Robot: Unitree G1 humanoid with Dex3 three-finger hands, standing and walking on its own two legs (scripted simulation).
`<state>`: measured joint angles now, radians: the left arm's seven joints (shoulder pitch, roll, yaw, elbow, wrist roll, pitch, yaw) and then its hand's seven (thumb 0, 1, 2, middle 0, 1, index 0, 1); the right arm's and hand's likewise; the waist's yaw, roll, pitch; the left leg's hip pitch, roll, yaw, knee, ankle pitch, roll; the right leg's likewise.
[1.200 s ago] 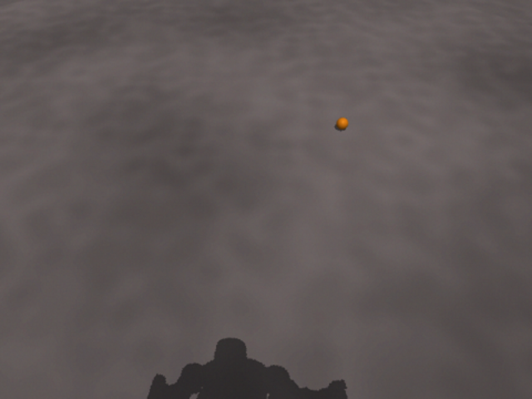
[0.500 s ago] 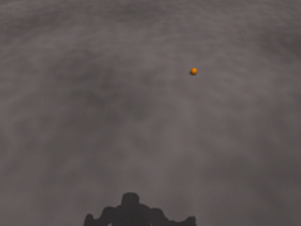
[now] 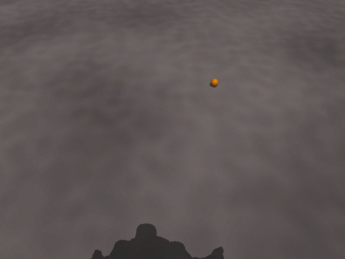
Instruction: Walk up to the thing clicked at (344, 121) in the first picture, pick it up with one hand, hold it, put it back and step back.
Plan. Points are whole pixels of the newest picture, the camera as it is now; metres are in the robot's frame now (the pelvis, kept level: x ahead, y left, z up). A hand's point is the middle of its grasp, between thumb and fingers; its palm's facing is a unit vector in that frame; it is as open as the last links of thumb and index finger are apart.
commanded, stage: walk up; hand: left
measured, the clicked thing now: (214, 82) +1.67 -0.33 -0.74
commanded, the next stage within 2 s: none
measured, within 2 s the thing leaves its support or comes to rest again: neither
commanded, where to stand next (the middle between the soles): +1.23 -0.43 m, yaw -20 degrees
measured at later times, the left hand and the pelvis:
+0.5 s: hand (118, 230) +0.21 +0.16 -0.14, palm faces -0.15 -0.92 -0.36, open 7.4 cm; pelvis +0.16 -0.11 -0.01, yaw -11 degrees
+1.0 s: hand (162, 118) +0.62 +0.07 -0.13, palm faces -0.41 -0.83 -0.38, open 7.4 cm; pelvis +0.41 -0.15 -0.01, yaw -19 degrees
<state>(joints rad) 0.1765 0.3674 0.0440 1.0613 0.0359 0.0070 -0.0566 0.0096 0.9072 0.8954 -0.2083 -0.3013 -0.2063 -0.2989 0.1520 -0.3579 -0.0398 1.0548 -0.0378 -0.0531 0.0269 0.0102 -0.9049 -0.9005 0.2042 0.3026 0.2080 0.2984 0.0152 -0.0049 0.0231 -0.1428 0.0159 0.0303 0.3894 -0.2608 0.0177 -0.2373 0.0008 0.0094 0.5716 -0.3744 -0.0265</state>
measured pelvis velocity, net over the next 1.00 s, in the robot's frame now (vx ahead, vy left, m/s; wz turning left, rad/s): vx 0.41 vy -0.15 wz -0.33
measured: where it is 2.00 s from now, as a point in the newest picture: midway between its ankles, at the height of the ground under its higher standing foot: (221, 162)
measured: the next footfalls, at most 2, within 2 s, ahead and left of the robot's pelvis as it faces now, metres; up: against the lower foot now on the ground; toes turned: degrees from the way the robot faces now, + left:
right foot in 0.24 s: +0.16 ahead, -0.23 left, +0.00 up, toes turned -12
left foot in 0.64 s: +0.42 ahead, -0.01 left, +0.00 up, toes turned -8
